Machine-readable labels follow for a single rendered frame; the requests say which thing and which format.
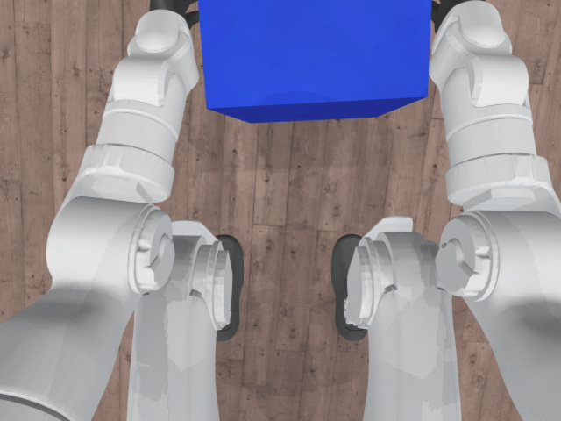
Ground robot right upper arm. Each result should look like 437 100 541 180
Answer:
435 210 561 421

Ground robot left upper arm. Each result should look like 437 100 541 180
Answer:
0 196 175 421

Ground robot left forearm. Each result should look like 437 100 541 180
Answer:
46 10 199 274

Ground carton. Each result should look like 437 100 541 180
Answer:
198 0 431 123

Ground robot left hand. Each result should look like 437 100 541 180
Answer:
149 0 200 30

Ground robot left foot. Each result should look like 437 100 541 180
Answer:
216 234 244 341

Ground right robot thigh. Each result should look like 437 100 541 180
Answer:
350 232 462 421

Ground robot right hand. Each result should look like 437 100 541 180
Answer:
431 0 486 34

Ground robot right forearm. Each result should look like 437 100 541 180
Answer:
429 0 561 218

